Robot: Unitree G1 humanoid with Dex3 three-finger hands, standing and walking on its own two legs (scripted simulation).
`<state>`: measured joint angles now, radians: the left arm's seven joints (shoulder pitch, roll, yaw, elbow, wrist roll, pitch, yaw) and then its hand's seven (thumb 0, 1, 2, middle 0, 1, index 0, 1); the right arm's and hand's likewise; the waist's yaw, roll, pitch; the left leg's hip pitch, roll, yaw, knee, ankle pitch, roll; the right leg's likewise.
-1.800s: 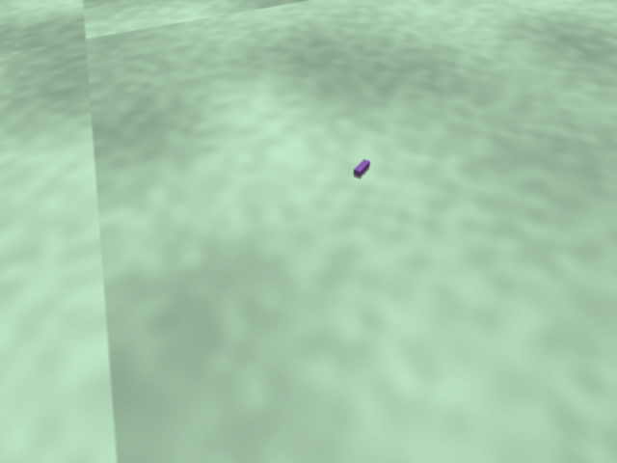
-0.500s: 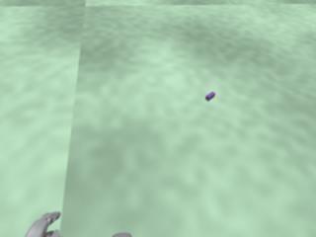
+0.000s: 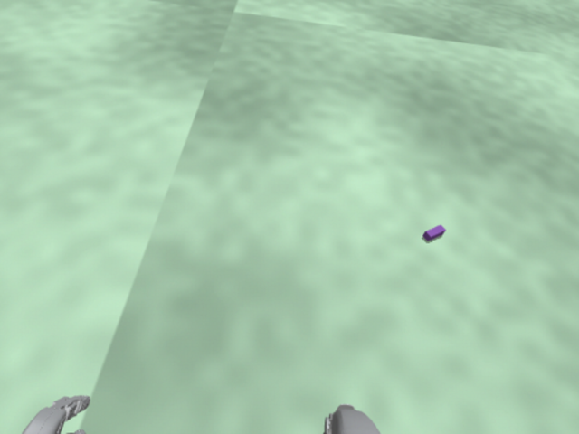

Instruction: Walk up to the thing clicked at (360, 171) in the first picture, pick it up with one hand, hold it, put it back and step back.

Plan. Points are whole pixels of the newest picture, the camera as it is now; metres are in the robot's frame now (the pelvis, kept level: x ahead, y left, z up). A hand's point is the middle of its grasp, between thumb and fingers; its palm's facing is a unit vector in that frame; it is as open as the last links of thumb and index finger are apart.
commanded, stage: walk up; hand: left
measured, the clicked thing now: (434, 232) +1.08 -0.71 -0.74
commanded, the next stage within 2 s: none
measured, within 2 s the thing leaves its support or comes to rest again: neither
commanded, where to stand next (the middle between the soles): +0.93 -1.14 m, yaw +33 degrees
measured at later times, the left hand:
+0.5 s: hand (217, 387) +0.21 +0.12 -0.16, palm faces +0.22 -0.91 -0.34, open 7.4 cm
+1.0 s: hand (339, 292) +0.39 -0.08 -0.13, palm faces +0.30 -0.87 -0.38, open 7.4 cm
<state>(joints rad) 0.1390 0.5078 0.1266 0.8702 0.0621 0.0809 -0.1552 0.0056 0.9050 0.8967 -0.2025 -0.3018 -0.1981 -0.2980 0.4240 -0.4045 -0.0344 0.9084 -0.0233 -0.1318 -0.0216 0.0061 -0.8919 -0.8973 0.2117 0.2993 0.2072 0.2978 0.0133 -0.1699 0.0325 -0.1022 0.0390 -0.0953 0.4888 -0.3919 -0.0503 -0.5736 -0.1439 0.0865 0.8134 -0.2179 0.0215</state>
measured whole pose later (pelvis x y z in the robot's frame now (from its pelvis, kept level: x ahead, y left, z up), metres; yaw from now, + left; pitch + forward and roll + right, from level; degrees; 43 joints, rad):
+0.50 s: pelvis +0.23 -0.16 -0.02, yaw +12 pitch -1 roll +1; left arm 0.32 0.44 0.11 0.74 0.07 0.04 -0.08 0.00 0.90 0.90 -0.20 -0.30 -0.20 -0.30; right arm 0.33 -0.42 -0.04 0.83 0.00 -0.10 -0.06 0.00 -0.90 -0.90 0.21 0.30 0.20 0.30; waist 0.10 -0.09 0.08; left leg -0.46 -0.01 0.15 0.66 -0.22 0.09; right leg -0.18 0.03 -0.23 0.78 -0.53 -0.09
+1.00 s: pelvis +0.40 -0.38 -0.02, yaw +20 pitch -1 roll +0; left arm 0.26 0.41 0.11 0.74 0.05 0.06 -0.10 0.00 0.90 0.90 -0.20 -0.30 -0.20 -0.30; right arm 0.34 -0.54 -0.08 0.97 -0.02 -0.03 -0.11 0.01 -0.90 -0.90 0.21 0.30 0.20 0.30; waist 0.02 0.01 0.03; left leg -0.57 0.07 -0.09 1.19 -0.49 0.05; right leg -0.39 -0.07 -0.04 0.80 -0.39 0.03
